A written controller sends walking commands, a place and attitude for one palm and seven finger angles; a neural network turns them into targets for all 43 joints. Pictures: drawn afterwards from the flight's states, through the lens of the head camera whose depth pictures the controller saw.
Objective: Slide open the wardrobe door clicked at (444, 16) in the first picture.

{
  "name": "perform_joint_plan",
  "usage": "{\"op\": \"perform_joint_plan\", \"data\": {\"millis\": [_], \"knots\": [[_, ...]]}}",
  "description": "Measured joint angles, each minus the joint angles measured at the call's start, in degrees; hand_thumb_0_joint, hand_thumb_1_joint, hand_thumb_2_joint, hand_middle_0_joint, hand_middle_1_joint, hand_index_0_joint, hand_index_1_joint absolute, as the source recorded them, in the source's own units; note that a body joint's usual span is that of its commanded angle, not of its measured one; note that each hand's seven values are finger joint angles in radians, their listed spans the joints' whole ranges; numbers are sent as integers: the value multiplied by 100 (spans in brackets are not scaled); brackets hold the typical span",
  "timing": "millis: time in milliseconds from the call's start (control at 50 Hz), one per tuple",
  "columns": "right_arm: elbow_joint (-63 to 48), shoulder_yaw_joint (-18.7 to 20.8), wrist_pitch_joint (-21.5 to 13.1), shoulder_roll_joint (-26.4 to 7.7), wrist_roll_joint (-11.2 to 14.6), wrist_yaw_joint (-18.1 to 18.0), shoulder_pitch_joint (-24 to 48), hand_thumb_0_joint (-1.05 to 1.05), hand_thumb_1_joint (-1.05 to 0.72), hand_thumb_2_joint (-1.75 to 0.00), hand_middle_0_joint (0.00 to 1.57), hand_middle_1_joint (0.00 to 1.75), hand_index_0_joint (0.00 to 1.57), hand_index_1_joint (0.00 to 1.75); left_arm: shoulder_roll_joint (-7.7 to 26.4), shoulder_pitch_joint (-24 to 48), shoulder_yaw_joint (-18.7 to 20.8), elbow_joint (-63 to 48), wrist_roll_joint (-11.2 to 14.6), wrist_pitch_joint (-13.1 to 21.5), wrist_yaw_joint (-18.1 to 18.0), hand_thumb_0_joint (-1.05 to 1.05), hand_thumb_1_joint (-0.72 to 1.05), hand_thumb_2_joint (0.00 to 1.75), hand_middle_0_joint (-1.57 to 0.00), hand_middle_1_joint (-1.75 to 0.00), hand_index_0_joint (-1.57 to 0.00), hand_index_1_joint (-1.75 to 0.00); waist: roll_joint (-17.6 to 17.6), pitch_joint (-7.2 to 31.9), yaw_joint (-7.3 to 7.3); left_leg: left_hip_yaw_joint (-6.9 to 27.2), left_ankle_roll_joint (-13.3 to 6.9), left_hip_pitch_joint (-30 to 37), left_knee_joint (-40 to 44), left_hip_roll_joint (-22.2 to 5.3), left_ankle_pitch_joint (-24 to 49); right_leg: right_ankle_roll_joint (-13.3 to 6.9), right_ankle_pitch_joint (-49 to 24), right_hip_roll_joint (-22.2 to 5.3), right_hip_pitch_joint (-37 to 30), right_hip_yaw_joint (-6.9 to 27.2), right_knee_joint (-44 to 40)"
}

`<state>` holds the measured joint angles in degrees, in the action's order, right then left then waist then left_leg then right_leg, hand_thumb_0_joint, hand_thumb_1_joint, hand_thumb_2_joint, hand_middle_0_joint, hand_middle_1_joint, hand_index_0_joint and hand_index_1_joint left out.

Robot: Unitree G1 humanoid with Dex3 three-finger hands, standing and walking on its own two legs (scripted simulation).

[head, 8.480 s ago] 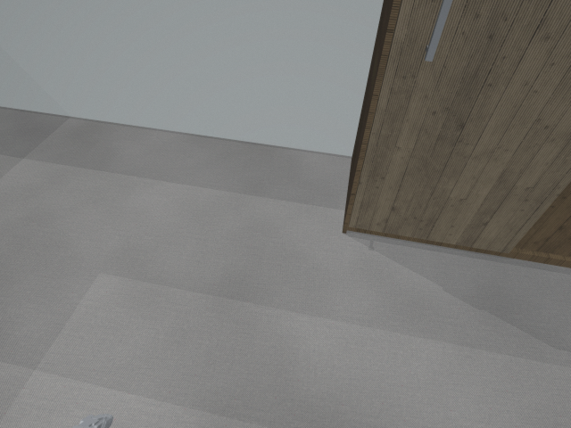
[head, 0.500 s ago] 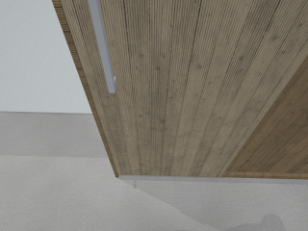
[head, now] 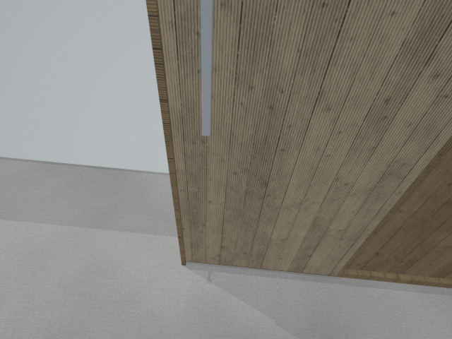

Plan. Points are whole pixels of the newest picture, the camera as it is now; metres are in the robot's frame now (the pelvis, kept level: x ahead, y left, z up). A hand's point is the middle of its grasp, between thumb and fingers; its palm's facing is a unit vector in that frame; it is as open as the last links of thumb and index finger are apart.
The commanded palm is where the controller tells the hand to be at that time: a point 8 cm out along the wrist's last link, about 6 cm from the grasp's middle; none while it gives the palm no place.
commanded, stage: come to a stop and stand still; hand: left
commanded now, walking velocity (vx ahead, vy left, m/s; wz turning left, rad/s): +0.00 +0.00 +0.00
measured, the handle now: (208, 58) +0.56 +0.09 +0.24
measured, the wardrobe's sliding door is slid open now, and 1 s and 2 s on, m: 0.00 0.00 0.00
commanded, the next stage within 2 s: look again from close up in 0.08 s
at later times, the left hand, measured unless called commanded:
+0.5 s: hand out of the picture -0.01 +0.18 -0.17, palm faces -0.01 -0.97 -0.23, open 7.4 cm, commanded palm none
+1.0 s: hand out of the picture +0.04 +0.17 -0.17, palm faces -0.02 -0.97 -0.23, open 7.4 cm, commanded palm none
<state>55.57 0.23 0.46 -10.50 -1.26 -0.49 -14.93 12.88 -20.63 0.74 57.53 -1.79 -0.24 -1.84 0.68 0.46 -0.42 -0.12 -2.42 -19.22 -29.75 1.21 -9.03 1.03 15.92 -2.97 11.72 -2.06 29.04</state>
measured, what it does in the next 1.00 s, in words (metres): stands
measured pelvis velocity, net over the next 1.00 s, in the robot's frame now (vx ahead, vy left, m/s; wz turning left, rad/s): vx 0.01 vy -0.03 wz -0.01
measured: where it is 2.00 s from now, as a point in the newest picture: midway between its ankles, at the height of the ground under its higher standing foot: outside the picture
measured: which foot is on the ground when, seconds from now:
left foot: down 0.00-1.00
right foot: down 0.00-1.00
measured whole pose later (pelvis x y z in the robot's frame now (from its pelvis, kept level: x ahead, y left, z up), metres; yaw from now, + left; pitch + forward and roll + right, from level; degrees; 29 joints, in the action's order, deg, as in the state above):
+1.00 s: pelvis +0.01 -0.03 +0.01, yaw +0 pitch -1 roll -1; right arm 62.5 -0.6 -0.3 -12.2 -0.7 -0.3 -12.3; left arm 13.2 -15.3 -0.4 60.6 -1.1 0.7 -1.2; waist 0.7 -2.0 0.1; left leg 0.3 -0.2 -16.2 -25.8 -0.4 -8.2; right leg 1.0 15.0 -1.3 9.2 -2.1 25.6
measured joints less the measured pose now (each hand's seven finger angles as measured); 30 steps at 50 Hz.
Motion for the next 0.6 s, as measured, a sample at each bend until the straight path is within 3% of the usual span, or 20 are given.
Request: {"op": "perform_joint_plan", "data": {"millis": [280,600], "knots": [[307,-9,-27,-232,42,33,100,0,-91,-90,21,30,20,30,65,-187,-85,287,21,33,47,1,91,89,-20,-30,-20,-30,-56,-50,-46,-21,30,76,280,-5,190,106,-171,5,-14,38,-182],[620,-35,-31,-230,42,33,46,0,-91,-90,20,30,20,30,10,247,-120,316,49,84,62,1,90,89,-20,-30,-20,-30,-15,-115,56,27,154,130,372,-101,208,42,-169,105,-41,7,-224]]}}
